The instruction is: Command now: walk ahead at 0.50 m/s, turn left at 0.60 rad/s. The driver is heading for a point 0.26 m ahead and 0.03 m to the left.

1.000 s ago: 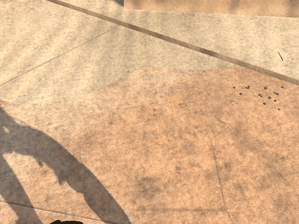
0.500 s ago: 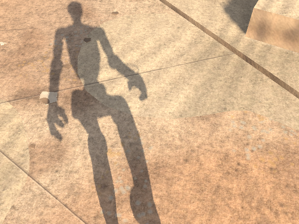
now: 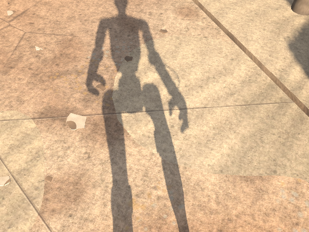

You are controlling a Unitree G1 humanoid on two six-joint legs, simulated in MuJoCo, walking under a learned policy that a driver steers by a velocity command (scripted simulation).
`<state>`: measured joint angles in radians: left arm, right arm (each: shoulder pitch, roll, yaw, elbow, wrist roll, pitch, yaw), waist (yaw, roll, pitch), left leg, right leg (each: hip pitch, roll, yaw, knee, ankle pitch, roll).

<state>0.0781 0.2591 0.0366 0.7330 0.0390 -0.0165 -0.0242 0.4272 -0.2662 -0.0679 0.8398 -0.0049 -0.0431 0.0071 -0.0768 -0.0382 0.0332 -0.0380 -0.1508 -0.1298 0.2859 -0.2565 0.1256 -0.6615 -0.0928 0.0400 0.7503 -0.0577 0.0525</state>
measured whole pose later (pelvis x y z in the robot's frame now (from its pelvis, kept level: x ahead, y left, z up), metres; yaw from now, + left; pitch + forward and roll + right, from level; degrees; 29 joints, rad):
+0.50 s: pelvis +0.16 -0.04 +0.00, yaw +7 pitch -1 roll -1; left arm 0.27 0.22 0.01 0.86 0.02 -0.03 0.00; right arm 0.20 -0.23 -0.02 0.84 -0.03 0.04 0.00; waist 0.03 0.02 0.05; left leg -0.33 -0.01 -0.05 0.63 -0.30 0.01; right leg -0.29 0.02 -0.07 0.43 -0.14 -0.05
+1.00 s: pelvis +0.19 -0.02 +0.00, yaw +7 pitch -2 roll +0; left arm 0.28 0.20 0.01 1.07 0.01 0.00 0.02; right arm 0.25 -0.19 0.00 1.07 -0.01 -0.01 -0.04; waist 0.01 0.00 0.02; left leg -0.14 -0.04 -0.03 0.39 -0.22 0.03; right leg -0.19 0.00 -0.03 0.39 -0.17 -0.01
